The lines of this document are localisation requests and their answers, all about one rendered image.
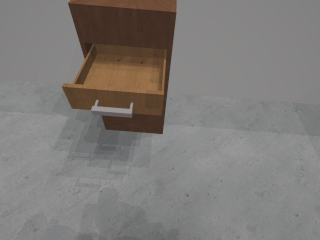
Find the cabinet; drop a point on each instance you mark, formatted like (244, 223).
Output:
(130, 23)

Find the drawer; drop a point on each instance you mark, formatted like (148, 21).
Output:
(118, 76)

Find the handle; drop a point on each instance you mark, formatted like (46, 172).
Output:
(112, 111)

